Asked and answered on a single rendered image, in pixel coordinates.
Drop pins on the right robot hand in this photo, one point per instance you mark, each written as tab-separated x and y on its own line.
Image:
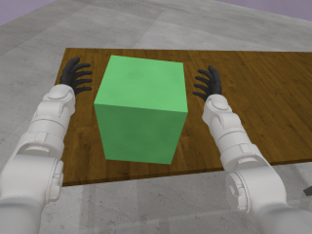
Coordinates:
214	84

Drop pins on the table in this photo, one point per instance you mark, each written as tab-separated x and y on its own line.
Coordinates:
271	92

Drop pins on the right robot upper arm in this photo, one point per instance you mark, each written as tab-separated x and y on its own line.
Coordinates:
259	194

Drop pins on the left robot hand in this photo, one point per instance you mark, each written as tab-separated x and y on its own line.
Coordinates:
69	76

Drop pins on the robot left forearm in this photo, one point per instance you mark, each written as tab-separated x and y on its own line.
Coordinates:
48	126

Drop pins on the robot right forearm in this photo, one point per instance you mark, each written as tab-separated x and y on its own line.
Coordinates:
235	148

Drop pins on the left robot upper arm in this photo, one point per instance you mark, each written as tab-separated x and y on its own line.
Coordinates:
30	183

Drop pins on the carton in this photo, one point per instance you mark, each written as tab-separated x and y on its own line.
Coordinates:
141	108

